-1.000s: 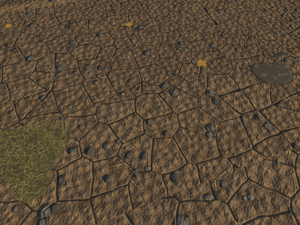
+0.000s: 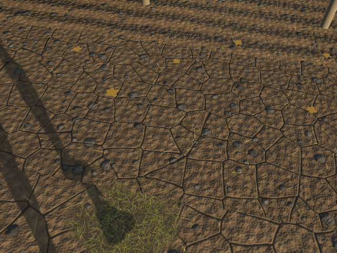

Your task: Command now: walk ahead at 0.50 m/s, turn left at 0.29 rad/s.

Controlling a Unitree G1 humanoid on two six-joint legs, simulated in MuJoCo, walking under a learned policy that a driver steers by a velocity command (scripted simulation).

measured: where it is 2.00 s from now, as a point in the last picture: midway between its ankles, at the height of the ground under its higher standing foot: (223, 181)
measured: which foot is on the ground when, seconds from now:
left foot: down 0.00-0.34, up 0.36-0.76, down 0.78-1.00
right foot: up 0.00-0.32, down 0.34-0.78, up 0.80-1.00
